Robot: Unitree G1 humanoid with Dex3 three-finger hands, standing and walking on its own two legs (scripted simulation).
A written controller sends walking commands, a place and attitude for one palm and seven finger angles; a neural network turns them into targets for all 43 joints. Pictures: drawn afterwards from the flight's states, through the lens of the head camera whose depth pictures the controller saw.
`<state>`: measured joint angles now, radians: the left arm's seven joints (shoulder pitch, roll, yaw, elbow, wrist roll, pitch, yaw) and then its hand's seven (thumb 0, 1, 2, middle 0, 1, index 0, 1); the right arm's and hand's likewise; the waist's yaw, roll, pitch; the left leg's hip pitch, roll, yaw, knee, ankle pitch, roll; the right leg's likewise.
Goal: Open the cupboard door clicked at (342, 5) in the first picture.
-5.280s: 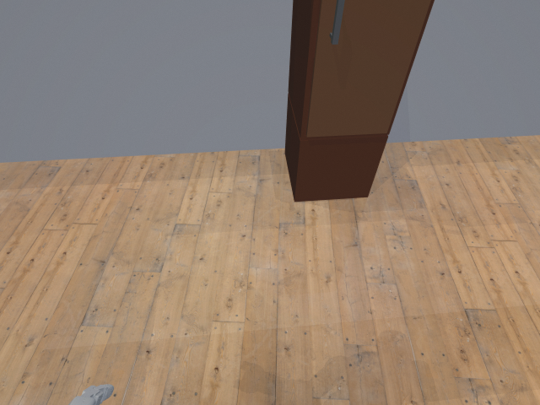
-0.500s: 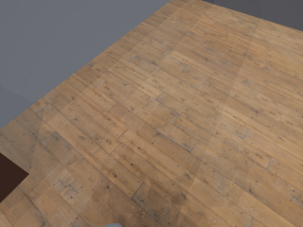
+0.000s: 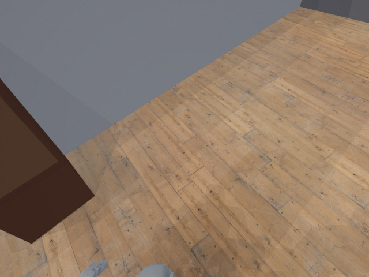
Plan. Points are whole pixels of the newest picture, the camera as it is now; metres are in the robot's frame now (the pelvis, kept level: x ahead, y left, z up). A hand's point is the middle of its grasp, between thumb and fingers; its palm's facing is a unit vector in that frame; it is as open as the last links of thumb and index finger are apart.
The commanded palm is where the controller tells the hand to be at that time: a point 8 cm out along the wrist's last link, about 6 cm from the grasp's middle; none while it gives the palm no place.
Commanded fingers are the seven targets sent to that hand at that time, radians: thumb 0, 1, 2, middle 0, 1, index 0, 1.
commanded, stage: turn to face it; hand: left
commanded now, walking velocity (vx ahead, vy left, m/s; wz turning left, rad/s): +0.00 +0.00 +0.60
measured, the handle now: out of the picture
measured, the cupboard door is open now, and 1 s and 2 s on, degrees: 0 0 0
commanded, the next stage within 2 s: take the last steps up to it in 1.10 s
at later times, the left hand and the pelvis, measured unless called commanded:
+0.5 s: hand out of the picture -0.03 +0.27 -0.18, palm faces +0.34 -0.91 -0.24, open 7.4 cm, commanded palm none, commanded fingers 0.00 0.90 0.90 -0.20 -0.30 -0.20 -0.30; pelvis -0.01 +0.04 +0.00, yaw +18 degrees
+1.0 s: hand out of the picture +0.00 +0.22 -0.13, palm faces +0.52 -0.80 -0.30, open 7.4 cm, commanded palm none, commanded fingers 0.00 0.90 0.90 -0.20 -0.30 -0.20 -0.30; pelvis -0.01 -0.01 +0.00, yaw +35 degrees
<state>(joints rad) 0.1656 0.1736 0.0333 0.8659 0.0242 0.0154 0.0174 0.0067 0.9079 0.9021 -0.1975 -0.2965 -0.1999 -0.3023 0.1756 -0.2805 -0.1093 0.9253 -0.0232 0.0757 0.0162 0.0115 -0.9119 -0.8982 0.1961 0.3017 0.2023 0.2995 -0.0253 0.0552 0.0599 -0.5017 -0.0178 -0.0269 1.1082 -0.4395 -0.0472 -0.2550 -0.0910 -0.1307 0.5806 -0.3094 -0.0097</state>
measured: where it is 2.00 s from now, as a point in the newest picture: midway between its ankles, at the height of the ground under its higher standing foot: outside the picture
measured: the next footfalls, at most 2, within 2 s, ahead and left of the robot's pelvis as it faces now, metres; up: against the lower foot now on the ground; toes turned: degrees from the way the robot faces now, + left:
left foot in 0.34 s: -0.01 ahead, +0.13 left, +0.00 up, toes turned +20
right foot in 0.88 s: +0.09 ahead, -0.07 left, +0.00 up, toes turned +29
